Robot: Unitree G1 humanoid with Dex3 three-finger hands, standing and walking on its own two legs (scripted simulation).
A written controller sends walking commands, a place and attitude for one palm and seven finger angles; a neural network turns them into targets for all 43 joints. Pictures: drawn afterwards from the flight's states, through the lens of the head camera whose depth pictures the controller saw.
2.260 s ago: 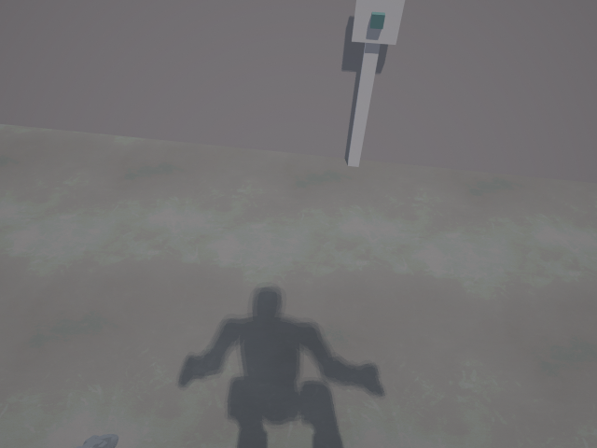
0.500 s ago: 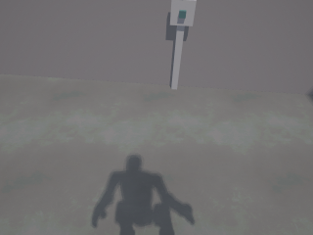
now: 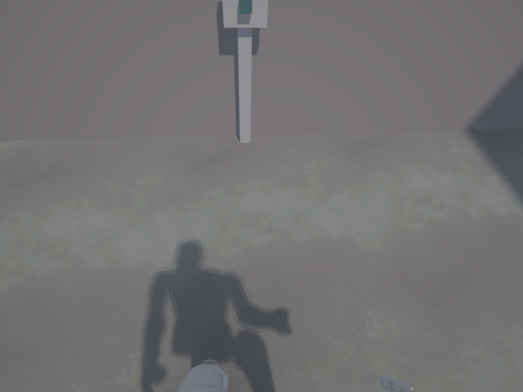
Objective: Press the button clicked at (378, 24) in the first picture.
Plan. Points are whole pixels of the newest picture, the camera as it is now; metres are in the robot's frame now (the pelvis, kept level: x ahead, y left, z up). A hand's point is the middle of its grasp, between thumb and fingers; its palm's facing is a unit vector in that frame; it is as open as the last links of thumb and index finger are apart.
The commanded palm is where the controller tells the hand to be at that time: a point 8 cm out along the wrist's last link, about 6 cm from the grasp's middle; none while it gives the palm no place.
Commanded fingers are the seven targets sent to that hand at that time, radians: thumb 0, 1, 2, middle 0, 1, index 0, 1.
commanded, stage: walk to a spot facing it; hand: left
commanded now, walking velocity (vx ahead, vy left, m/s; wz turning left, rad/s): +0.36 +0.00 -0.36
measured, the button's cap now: (245, 5) +1.43 +0.23 -0.02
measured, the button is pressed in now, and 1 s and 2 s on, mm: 0 0 0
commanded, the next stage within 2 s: turn to face it in 1.42 s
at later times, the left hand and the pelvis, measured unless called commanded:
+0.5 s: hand (204, 262) +0.38 +0.17 -0.16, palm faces -0.29 -0.94 -0.17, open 7.4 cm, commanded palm none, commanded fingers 0.00 0.90 0.90 -0.20 -0.30 -0.20 -0.30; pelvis +0.20 +0.03 +0.00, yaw -14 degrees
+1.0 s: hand (221, 237) +0.46 +0.15 -0.18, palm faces -0.23 -0.96 -0.19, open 7.3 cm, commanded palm none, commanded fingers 0.00 0.90 0.90 -0.20 -0.30 -0.20 -0.30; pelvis +0.43 -0.04 -0.01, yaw -18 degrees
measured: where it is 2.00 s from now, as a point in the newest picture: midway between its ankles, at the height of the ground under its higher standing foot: (319, 264)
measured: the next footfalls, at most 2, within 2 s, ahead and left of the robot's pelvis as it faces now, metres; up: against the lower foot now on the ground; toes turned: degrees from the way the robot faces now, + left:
left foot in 0.06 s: +0.17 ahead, +0.14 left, +0.00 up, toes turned +4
right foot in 0.60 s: +0.34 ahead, -0.13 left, +0.00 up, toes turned -25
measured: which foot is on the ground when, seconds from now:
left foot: up 0.00-0.04, down 0.06-0.60, up 0.62-1.00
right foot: down 0.00-0.06, up 0.08-0.58, down 0.60-1.00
